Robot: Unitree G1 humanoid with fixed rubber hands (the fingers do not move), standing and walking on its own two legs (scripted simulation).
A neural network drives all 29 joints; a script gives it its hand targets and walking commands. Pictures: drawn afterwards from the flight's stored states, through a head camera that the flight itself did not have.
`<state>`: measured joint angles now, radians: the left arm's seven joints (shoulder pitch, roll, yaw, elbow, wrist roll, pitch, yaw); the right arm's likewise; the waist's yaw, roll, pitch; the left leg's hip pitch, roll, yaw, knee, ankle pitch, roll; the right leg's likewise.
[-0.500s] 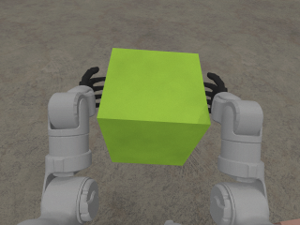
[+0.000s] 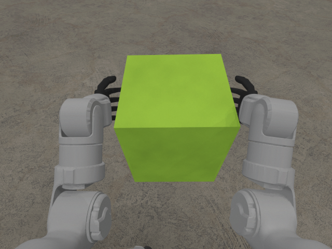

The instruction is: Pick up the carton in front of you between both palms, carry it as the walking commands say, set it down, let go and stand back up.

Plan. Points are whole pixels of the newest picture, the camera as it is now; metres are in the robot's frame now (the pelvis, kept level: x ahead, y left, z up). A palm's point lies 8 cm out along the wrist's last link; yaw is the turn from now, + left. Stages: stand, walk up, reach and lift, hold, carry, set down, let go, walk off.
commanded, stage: carry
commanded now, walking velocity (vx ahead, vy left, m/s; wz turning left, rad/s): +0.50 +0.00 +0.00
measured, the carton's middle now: (174, 123) +0.40 +0.03 +0.09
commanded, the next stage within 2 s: none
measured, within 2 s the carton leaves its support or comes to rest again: neither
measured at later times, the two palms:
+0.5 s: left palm (163, 61) +0.69 +0.09 +0.07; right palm (250, 74) +0.68 -0.21 +0.07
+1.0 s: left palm (161, 34) +0.90 +0.12 +0.07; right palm (234, 40) +0.90 -0.17 +0.07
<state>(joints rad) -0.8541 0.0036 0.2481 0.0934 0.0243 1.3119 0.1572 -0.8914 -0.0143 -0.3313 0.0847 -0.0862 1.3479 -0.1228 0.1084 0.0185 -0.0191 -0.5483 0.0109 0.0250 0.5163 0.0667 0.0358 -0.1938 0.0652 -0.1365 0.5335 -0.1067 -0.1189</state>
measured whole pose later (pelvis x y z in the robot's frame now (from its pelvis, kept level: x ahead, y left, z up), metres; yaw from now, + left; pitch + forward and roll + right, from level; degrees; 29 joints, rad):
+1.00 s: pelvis +0.63 -0.02 -0.04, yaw -1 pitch +3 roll +2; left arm -0.20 -0.14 0.15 -0.27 0.12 1.20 0.06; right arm -0.22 0.14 -0.12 -0.25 -0.13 1.19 -0.09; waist 0.01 -0.04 -0.17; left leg -0.44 0.00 0.21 0.47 -0.08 0.05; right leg -0.01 -0.04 -0.10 0.52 -0.48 -0.01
